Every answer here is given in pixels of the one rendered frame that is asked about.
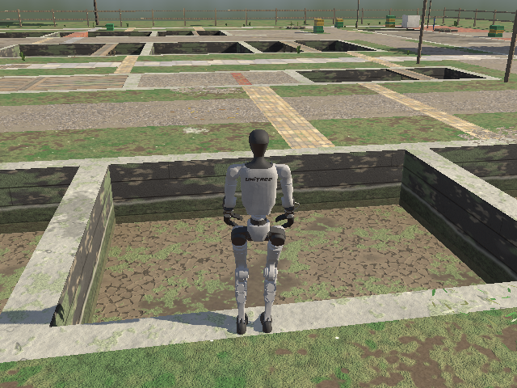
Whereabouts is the robot left forearm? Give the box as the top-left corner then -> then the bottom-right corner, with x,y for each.
222,197 -> 233,217

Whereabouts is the robot left upper arm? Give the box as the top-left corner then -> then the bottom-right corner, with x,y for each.
224,164 -> 242,208

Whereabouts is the robot right forearm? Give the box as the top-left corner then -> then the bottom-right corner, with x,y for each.
284,196 -> 295,218

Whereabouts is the left robot hand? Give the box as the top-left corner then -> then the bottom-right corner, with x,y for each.
224,213 -> 243,226

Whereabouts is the right robot hand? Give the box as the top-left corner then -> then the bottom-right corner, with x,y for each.
275,214 -> 294,228

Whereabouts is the robot right upper arm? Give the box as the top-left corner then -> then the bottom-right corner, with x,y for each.
275,164 -> 294,208

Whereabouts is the humanoid robot head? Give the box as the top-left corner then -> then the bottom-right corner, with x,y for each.
245,129 -> 273,169

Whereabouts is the robot torso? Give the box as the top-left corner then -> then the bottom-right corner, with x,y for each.
240,161 -> 278,242

